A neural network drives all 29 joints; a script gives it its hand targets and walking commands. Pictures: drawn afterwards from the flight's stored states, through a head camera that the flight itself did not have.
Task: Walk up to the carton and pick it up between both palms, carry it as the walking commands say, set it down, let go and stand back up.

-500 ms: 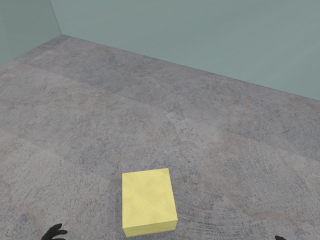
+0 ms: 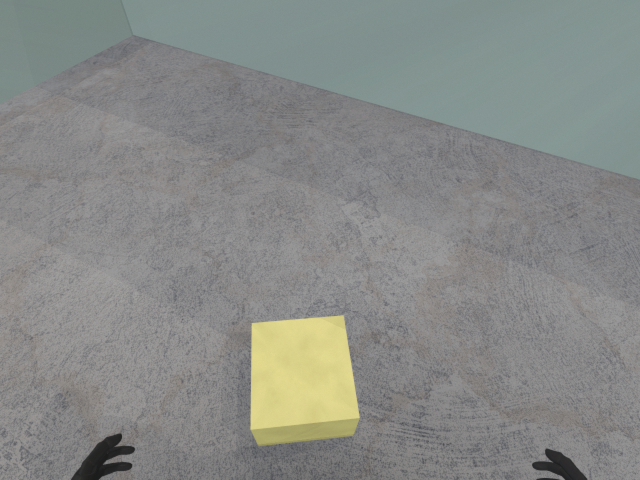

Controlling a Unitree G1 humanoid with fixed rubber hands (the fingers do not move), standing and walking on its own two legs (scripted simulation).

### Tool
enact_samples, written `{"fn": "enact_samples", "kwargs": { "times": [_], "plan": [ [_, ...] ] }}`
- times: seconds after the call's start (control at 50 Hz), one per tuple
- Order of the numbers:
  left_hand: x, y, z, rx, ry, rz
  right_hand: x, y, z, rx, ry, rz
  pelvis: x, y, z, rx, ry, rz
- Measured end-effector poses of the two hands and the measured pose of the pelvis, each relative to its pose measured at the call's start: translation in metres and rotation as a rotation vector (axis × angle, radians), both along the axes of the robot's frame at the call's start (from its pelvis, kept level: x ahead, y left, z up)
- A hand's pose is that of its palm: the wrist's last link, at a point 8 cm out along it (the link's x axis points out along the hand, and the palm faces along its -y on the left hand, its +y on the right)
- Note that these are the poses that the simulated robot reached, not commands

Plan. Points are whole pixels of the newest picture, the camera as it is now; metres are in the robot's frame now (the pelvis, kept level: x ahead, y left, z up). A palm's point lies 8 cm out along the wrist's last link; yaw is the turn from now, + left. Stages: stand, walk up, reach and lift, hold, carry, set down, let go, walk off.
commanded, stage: reach and lift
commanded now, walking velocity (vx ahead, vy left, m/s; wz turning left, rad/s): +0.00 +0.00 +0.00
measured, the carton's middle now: (302, 379) +0.48 +0.04 -0.68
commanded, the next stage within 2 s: none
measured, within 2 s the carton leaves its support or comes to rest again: neither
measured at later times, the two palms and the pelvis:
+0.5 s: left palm (137, 413) +0.25 +0.27 -0.13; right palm (506, 423) +0.22 -0.28 -0.14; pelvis -0.04 +0.02 -0.05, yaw -1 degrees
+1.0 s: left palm (166, 360) +0.35 +0.27 -0.19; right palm (457, 339) +0.37 -0.25 -0.18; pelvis -0.07 +0.01 -0.09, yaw +2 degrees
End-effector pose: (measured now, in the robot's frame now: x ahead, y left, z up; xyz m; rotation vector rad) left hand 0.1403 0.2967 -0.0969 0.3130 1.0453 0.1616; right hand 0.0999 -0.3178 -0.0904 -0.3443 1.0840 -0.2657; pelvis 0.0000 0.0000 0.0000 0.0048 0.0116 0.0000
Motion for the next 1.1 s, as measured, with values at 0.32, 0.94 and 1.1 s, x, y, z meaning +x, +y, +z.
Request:
{"fn": "enact_samples", "kwargs": {
  "times": [0.32,0.94,1.1],
  "plan": [
    [0.052,-0.025,-0.026,-0.061,-0.052,-0.001,0.070,0.021,-0.023,0.085,-0.069,0.014,-0.032,0.014,-0.032,0.011,0.113,0.011],
    [0.195,-0.033,-0.084,-0.132,-0.255,0.075,0.254,0.063,-0.079,0.176,-0.262,0.096,-0.073,0.012,-0.085,0.004,0.492,0.039],
    [0.236,-0.033,-0.101,-0.149,-0.305,0.094,0.299,0.076,-0.103,0.227,-0.309,0.096,-0.077,0.009,-0.096,0.012,0.609,0.038]
  ]
}}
